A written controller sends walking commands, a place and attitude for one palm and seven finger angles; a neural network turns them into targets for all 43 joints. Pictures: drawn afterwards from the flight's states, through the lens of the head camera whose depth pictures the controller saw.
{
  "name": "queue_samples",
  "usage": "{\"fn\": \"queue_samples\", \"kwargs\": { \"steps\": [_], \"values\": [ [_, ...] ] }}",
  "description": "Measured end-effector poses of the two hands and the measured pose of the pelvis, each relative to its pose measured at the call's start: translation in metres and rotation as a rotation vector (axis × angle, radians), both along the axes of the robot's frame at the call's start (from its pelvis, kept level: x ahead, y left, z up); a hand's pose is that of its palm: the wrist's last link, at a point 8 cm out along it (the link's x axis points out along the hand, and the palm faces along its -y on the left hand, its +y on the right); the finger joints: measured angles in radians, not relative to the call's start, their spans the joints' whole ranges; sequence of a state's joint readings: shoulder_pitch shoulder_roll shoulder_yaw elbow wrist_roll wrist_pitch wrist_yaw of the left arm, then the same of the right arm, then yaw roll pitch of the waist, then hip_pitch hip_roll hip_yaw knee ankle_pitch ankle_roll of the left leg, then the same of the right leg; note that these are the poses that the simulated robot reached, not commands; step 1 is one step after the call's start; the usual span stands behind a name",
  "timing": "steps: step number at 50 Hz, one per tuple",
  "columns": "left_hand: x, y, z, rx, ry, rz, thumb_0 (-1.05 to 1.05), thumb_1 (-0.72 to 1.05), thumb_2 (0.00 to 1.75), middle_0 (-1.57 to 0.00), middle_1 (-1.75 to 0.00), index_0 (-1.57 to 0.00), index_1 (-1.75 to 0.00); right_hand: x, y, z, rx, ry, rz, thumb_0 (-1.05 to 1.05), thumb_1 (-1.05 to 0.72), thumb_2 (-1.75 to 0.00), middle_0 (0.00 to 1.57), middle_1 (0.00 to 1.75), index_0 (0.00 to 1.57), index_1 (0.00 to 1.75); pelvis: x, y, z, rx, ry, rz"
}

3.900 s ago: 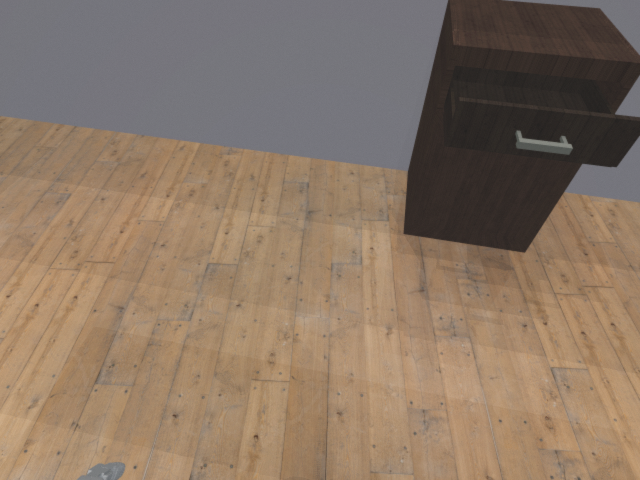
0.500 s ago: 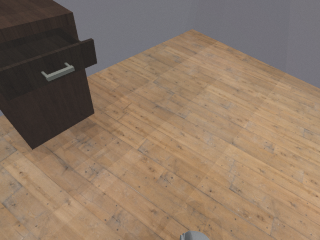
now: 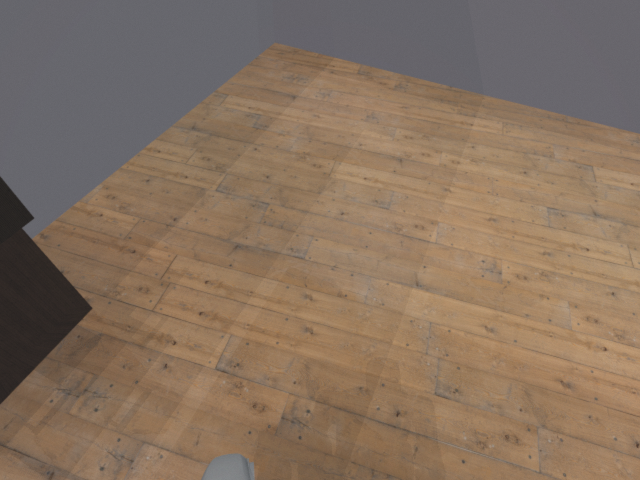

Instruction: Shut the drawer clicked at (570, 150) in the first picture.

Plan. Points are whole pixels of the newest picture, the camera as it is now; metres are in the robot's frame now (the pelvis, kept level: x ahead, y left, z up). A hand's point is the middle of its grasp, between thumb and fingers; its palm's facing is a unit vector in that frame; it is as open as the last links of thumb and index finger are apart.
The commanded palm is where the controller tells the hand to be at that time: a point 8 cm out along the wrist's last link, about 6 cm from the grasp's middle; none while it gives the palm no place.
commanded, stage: walk to a spot facing it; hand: left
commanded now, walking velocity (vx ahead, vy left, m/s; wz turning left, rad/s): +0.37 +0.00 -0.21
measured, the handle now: out of the picture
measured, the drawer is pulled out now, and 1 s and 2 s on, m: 0.20 0.20 0.20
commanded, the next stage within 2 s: turn to face it in 0.58 s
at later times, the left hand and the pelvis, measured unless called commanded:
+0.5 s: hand (170, 393) +0.27 +0.24 -0.17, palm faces -0.09 -0.98 -0.16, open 7.4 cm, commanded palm none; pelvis +0.23 +0.06 +0.01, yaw -12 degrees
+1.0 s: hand (273, 254) +0.54 +0.10 -0.15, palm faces -0.28 -0.94 -0.18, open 7.4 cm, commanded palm none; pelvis +0.36 -0.01 +0.00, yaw -14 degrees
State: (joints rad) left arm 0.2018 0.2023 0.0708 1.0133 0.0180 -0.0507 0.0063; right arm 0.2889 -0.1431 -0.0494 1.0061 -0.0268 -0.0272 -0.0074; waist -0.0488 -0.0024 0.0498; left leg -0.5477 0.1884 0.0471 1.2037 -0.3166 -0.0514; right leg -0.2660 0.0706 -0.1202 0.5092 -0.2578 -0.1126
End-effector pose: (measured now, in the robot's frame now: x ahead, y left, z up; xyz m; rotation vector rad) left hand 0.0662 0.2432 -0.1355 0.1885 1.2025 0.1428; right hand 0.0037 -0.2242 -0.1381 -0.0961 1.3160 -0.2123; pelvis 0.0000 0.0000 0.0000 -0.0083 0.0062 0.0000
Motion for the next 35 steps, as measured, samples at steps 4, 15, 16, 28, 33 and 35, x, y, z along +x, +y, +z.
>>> {"fn": "queue_samples", "kwargs": {
  "steps": [4, 15, 16, 28, 33, 35],
  "values": [
    [0.006, 0.014, 0.007, 0.017, 0.061, 0.015, 0.00, 0.93, 0.90, -0.20, -0.29, -0.20, -0.30, 0.098, 0.003, 0.010, -0.002, -0.165, 0.047, 0.01, -0.92, -0.90, 0.20, 0.30, 0.20, 0.30, 0.036, 0.009, 0.005, -0.001, 0.007, -0.022],
    [0.038, 0.044, -0.020, -0.046, 0.260, 0.091, 0.01, 0.91, 0.90, -0.20, -0.29, -0.20, -0.30, 0.280, 0.047, 0.021, -0.043, -0.337, 0.155, 0.00, -0.91, -0.90, 0.20, 0.30, 0.20, 0.30, 0.151, 0.053, -0.011, -0.003, -0.012, -0.088],
    [0.047, 0.047, -0.021, -0.050, 0.276, 0.078, 0.01, 0.91, 0.90, -0.20, -0.29, -0.20, -0.30, 0.284, 0.049, 0.022, -0.046, -0.341, 0.141, 0.00, -0.91, -0.90, 0.20, 0.30, 0.20, 0.30, 0.159, 0.056, -0.010, -0.002, -0.018, -0.105],
    [0.266, 0.039, -0.001, -0.051, 0.101, -0.132, 0.01, 0.91, 0.90, -0.20, -0.29, -0.20, -0.30, 0.212, 0.032, 0.022, -0.091, -0.029, -0.173, -0.01, -0.94, -0.90, 0.20, 0.30, 0.21, 0.30, 0.252, 0.053, 0.010, 0.000, -0.010, -0.237],
    [0.362, 0.001, 0.002, -0.027, 0.031, -0.268, 0.01, 0.91, 0.90, -0.20, -0.29, -0.20, -0.30, 0.185, 0.027, 0.009, -0.047, 0.110, -0.291, 0.00, -0.93, -0.90, 0.20, 0.30, 0.20, 0.30, 0.286, 0.032, 0.003, 0.006, -0.007, -0.300],
    [0.398, -0.019, 0.000, -0.011, -0.001, -0.328, 0.01, 0.91, 0.90, -0.20, -0.29, -0.20, -0.30, 0.179, 0.024, -0.001, -0.022, 0.149, -0.339, 0.00, -0.92, -0.90, 0.20, 0.30, 0.20, 0.30, 0.300, 0.020, -0.005, 0.007, -0.007, -0.327]
  ]
}}
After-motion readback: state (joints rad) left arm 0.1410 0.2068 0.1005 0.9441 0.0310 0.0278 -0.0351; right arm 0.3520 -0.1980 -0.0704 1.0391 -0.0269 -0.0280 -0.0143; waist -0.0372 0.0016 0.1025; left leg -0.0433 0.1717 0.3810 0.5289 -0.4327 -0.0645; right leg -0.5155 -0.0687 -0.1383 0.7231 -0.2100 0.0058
